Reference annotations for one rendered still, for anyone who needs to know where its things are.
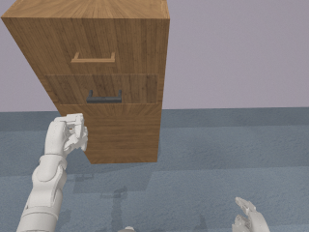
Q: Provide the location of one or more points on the cabinet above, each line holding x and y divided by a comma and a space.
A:
50, 33

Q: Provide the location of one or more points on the right robot hand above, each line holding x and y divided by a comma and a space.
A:
255, 221

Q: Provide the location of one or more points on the drawer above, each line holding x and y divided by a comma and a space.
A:
74, 88

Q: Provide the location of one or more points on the left robot hand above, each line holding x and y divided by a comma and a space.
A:
58, 134

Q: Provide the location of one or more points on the robot left forearm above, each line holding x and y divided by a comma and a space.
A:
43, 205

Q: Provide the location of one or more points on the handle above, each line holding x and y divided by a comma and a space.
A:
91, 99
93, 62

